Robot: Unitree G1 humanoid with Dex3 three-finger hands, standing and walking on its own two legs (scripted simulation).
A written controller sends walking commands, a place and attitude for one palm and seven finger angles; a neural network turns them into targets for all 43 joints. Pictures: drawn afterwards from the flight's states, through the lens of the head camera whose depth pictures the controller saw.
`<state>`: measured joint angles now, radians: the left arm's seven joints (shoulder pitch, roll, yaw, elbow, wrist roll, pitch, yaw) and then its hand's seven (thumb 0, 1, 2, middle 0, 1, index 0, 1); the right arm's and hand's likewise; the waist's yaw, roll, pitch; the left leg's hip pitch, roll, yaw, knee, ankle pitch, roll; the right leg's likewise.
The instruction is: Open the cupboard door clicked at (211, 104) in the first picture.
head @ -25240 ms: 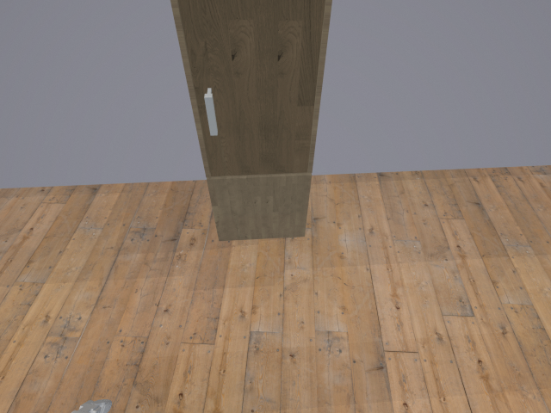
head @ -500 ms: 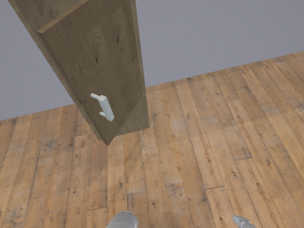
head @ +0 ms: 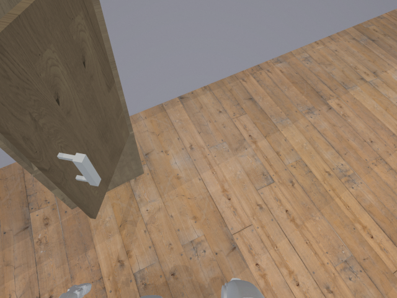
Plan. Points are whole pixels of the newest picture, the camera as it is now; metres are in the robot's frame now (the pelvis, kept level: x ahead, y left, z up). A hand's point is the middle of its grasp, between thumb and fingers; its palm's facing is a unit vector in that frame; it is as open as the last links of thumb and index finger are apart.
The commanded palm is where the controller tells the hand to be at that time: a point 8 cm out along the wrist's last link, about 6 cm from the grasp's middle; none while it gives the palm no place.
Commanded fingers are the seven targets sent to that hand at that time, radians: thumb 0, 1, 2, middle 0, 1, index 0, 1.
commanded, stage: walk to a spot facing it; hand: left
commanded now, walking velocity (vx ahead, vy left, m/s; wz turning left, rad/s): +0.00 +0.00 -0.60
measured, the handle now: (80, 169) +0.37 +0.32 -0.07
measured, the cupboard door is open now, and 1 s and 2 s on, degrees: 48 48 48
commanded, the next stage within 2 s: none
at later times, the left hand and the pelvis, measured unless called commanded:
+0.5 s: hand (149, 253) +0.21 +0.13 -0.18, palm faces -0.35 -0.92 -0.18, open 7.4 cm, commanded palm none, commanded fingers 0.00 0.90 0.90 -0.20 -0.30 -0.20 -0.30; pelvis +0.04 -0.01 -0.02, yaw -19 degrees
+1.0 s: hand (170, 242) +0.24 +0.08 -0.18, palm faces -0.54 -0.83 -0.17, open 7.4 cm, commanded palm none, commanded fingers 0.00 0.90 0.90 -0.20 -0.30 -0.20 -0.30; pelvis +0.14 -0.08 -0.01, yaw -36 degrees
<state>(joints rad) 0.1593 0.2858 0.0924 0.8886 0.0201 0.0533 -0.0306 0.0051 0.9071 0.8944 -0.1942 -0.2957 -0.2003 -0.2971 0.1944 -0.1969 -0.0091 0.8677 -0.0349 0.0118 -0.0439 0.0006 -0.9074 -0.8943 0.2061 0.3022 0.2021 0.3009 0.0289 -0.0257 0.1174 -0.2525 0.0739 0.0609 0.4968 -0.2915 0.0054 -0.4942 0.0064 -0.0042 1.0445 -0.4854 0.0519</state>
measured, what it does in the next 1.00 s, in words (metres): walks ahead, turning right: right foot, then left foot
